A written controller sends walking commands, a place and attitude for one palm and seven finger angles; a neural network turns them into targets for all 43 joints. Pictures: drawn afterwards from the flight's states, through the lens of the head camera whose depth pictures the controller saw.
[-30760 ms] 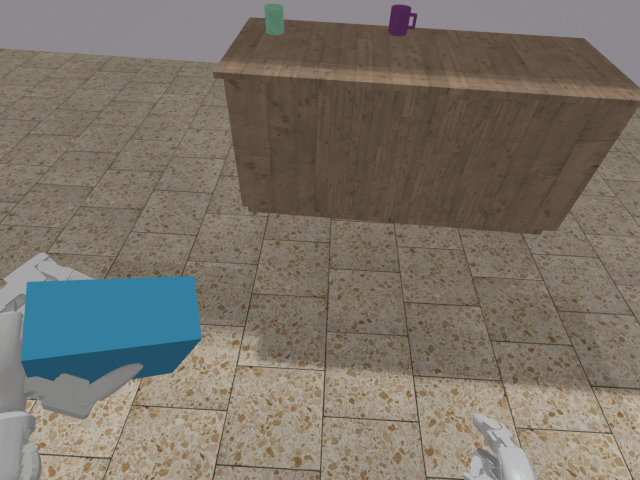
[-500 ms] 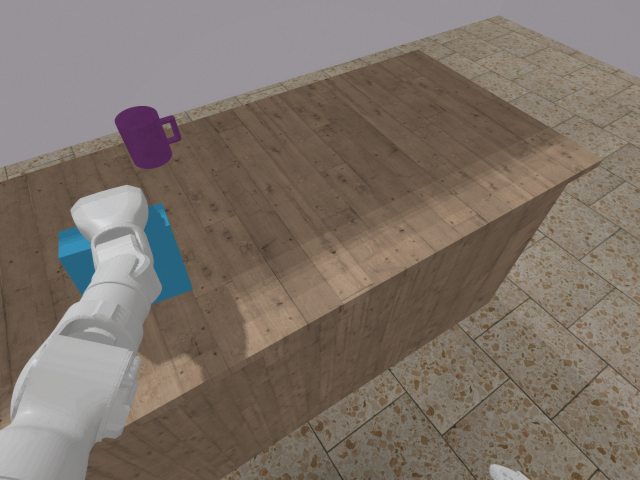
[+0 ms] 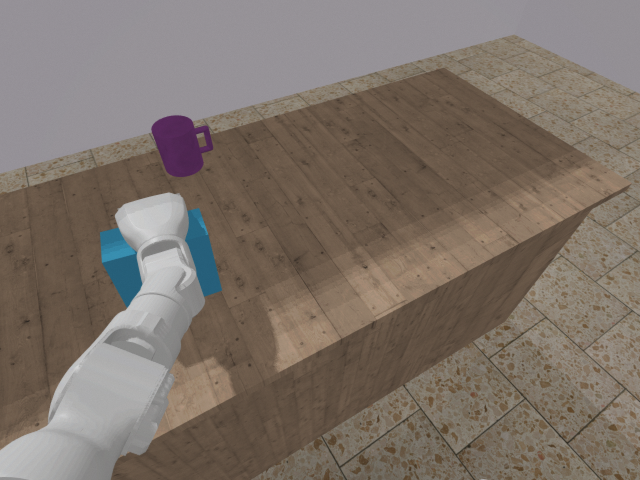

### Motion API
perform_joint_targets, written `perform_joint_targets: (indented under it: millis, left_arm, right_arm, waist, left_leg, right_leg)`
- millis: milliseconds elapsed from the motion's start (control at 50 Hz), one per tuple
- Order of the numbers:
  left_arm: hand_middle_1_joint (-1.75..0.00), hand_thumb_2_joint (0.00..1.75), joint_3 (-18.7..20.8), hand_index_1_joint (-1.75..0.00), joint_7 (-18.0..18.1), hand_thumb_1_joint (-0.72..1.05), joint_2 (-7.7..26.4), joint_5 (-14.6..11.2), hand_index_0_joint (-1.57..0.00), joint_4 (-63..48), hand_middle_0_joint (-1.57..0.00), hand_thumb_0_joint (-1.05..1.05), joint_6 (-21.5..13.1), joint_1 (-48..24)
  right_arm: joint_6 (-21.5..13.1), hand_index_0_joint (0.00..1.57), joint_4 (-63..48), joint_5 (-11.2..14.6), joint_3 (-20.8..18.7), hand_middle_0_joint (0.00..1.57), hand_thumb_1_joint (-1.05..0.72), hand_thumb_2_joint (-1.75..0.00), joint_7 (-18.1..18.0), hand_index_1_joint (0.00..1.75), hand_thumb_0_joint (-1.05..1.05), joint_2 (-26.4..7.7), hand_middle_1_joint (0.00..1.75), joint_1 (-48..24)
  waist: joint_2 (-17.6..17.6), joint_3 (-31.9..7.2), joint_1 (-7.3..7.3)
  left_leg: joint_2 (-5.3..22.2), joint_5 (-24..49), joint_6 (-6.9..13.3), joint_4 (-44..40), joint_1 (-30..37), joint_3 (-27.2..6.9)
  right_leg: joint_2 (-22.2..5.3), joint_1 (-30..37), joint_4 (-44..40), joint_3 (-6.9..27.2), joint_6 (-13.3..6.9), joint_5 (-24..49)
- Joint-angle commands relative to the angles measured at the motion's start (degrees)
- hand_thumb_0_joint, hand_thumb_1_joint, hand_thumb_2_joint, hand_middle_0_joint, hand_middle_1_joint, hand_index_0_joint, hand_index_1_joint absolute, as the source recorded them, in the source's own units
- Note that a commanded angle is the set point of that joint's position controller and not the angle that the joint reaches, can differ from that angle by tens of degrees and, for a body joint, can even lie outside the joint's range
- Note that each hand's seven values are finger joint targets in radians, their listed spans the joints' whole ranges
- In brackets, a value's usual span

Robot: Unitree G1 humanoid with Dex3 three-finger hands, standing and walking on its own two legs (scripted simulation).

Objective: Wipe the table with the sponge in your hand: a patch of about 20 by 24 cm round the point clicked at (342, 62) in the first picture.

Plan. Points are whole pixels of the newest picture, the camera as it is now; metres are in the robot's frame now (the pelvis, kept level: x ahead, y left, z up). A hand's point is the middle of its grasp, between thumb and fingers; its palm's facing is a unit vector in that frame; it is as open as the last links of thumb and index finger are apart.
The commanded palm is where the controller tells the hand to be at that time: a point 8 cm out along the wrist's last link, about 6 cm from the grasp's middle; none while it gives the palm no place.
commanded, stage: wipe back along the third lane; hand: left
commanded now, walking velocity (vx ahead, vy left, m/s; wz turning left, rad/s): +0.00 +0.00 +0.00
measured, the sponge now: (169, 273) +0.41 +0.25 -0.01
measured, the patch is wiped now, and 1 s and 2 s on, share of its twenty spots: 1.00 1.00 1.00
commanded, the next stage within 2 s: slide back across to the middle lane in 1.78 s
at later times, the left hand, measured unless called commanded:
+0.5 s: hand (176, 264) +0.39 +0.22 +0.05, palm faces +0.01 -0.01 -1.00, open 9.9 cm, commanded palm +0.33 +0.18 +0.07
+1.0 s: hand (191, 299) +0.33 +0.18 +0.05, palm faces +0.01 -0.04 -1.00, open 9.9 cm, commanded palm +0.28 +0.16 +0.07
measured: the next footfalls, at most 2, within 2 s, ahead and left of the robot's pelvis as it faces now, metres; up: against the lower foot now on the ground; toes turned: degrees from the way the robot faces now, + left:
none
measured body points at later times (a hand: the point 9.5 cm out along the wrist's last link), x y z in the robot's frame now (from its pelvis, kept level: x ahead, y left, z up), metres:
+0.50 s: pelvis +0.03 +0.01 +0.01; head +0.02 +0.00 +0.46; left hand +0.38 +0.21 +0.10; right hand +0.26 -0.19 -0.08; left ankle +0.02 +0.08 -0.72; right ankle +0.00 -0.10 -0.72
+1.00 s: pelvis +0.02 -0.02 +0.01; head -0.01 -0.04 +0.46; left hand +0.33 +0.18 +0.10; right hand +0.25 -0.23 -0.06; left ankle +0.02 +0.08 -0.72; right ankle +0.00 -0.10 -0.72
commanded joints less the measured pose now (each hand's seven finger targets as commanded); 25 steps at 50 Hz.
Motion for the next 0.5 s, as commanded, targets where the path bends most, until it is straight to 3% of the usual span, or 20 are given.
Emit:
perform_joint_targets:
  millis: [0, 20, 40, 80, 140, 240, 300, 320, 340, 380, 420, 480]
  left_arm:
    - [-1.60, 1.30, -3.10, -1.60, -2.12, 0.10, -3.28, -1.72, -1.20, -4.37, -1.20, 0.00, 1.91, -9.30]
    - [-1.60, 1.30, -2.90, -1.60, -2.18, 0.10, -3.75, -2.01, -1.20, -5.76, -1.20, 0.00, 2.16, -9.26]
    - [-1.60, 1.30, -5.41, -1.60, -2.39, 0.10, -6.61, -2.26, -1.20, -6.60, -1.20, 0.00, 2.70, -8.90]
    - [-1.60, 1.30, -6.17, -1.60, -2.71, 0.10, -7.90, -2.28, -1.20, -7.69, -1.20, 0.00, 3.94, -8.04]
    - [-1.60, 1.30, -8.21, -1.60, -3.24, 0.10, -10.53, -2.45, -1.20, -10.91, -1.20, 0.00, 5.12, -6.54]
    - [-1.60, 1.30, -11.29, -1.60, -4.85, 0.10, -13.10, -2.42, -1.20, -15.38, -1.20, 0.00, 6.83, -3.36]
    - [-1.60, 1.30, -10.77, -1.60, -5.79, 0.10, -11.90, -1.84, -1.20, -17.81, -1.20, 0.00, 7.99, 1.38]
    - [-1.60, 1.30, -12.21, -1.60, -6.37, 0.10, -13.25, -1.89, -1.20, -20.25, -1.20, 0.00, 7.93, 1.63]
    - [-1.60, 1.30, -13.15, -1.60, -6.58, 0.10, -13.75, -2.08, -1.20, -21.02, -1.20, 0.00, 8.24, 3.21]
    - [-1.60, 1.30, -11.90, -1.60, -7.00, 0.10, -12.01, -1.85, -1.20, -23.02, -1.20, 0.00, 9.01, 7.49]
    - [-1.60, 1.30, -13.13, -1.60, -7.65, 0.10, -12.67, -2.13, -1.20, -27.25, -1.20, 0.00, 9.45, 9.34]
    - [-1.60, 1.30, -12.49, -1.60, -7.98, 0.10, -10.66, -1.96, -1.20, -30.15, -1.20, 0.00, 10.69, 12.68]
  right_arm:
    - [-1.24, 0.20, -8.01, 0.32, -2.14, 0.20, -0.90, -0.90, -0.10, 0.30, 0.00, -7.63, 0.30, -6.86]
    - [-1.10, 0.20, -8.32, 0.39, -2.19, 0.20, -0.90, -0.90, -0.02, 0.30, 0.00, -7.60, 0.30, -8.01]
    - [-0.87, 0.20, -8.54, 0.33, -2.16, 0.20, -0.90, -0.90, 0.13, 0.30, 0.00, -7.27, 0.30, -8.22]
    - [-0.23, 0.20, -8.77, 0.24, -2.10, 0.20, -0.90, -0.90, 0.37, 0.30, 0.00, -7.22, 0.30, -9.16]
    - [0.64, 0.20, -9.22, 0.03, -2.37, 0.20, -0.90, -0.90, 0.89, 0.30, 0.00, -6.95, 0.30, -10.83]
    - [2.84, 0.20, -10.35, -0.01, -2.30, 0.20, -0.90, -0.90, 1.73, 0.30, 0.00, -6.83, 0.30, -13.45]
    - [4.16, 0.20, -10.99, -0.12, -2.09, 0.20, -0.90, -0.90, 1.98, 0.30, 0.00, -7.00, 0.30, -14.73]
    - [4.46, 0.20, -11.86, 0.18, -2.07, 0.20, -0.90, -0.90, 2.10, 0.30, 0.00, -6.75, 0.30, -15.79]
    - [4.89, 0.20, -12.00, 0.13, -2.02, 0.20, -0.90, -0.90, 2.31, 0.30, 0.00, -6.86, 0.30, -16.01]
    - [5.60, 0.20, -12.59, 0.13, -1.76, 0.20, -0.90, -0.90, 2.54, 0.30, 0.00, -6.98, 0.30, -16.81]
    - [6.02, 0.20, -13.91, 0.55, -1.60, 0.20, -0.90, -0.90, 2.75, 0.30, 0.00, -6.79, 0.30, -18.65]
    - [6.59, 0.20, -14.40, 0.67, -1.02, 0.20, -0.90, -0.90, 2.79, 0.30, 0.00, -7.07, 0.30, -19.83]
  waist:
    - [-4.83, -10.60, -0.33]
    - [-3.29, -10.74, 0.06]
    - [-2.92, -9.82, -0.24]
    - [-4.37, -9.68, -0.03]
    - [-3.01, -10.56, 0.38]
    - [-4.15, -10.19, 0.77]
    - [-5.67, -11.31, 1.80]
    - [-4.80, -11.77, 1.85]
    - [-4.81, -10.41, 1.79]
    - [-5.30, -10.87, 2.61]
    - [-5.68, -10.93, 2.73]
    - [-5.66, -9.10, 3.09]
  left_leg:
    - [3.64, 8.68, -1.17, -6.21, 13.68, -1.06]
    - [3.80, 9.87, -1.39, -6.38, 14.88, -1.47]
    - [3.78, 10.01, -1.54, -6.59, 15.84, -1.51]
    - [3.89, 11.33, -1.82, -6.85, 16.99, -1.97]
    - [4.17, 15.93, -2.37, -6.38, 20.09, -2.45]
    - [4.27, 21.08, -2.50, -5.91, 22.22, -2.83]
    - [3.96, 24.30, -2.46, -5.49, 22.19, -2.12]
    - [4.23, 26.40, -2.47, -5.39, 22.62, -2.41]
    - [4.20, 26.07, -2.33, -5.34, 22.75, -2.44]
    - [3.94, 27.62, -2.26, -5.34, 22.43, -1.96]
    - [4.02, 28.83, -1.93, -5.28, 22.20, -1.86]
    - [3.76, 26.56, -1.83, -6.06, 21.68, -1.37]
  right_leg:
    - [-1.82, 4.00, -5.12, -3.12, -1.43, 7.56]
    - [-1.84, 3.57, -4.87, -3.25, -1.69, 7.88]
    - [-1.74, 3.10, -4.95, -3.73, -1.75, 7.55]
    - [-1.60, 3.36, -5.00, -4.03, -2.02, 8.43]
    - [-1.67, 3.82, -4.52, -4.50, -2.40, 10.84]
    - [-1.79, 5.62, -4.28, -4.80, -2.81, 14.36]
    - [-2.16, 9.15, -4.16, -4.32, -3.02, 19.21]
    - [-2.41, 9.52, -3.80, -4.28, -3.04, 20.00]
    - [-2.30, 9.38, -3.93, -4.50, -3.05, 19.55]
    - [-2.49, 11.76, -3.89, -4.19, -3.20, 22.38]
    - [-2.77, 13.44, -3.73, -3.93, -3.16, 24.38]
    - [-2.69, 14.59, -4.18, -3.63, -3.31, 24.26]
